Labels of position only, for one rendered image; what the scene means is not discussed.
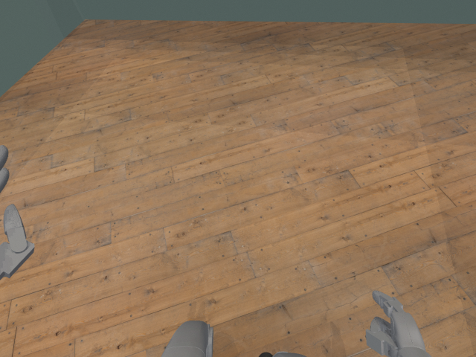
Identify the left robot hand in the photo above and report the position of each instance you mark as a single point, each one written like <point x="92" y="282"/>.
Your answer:
<point x="18" y="250"/>

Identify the robot left thigh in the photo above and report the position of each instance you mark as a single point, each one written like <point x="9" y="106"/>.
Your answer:
<point x="191" y="339"/>

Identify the right robot hand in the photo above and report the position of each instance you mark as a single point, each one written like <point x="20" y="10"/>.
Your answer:
<point x="402" y="331"/>

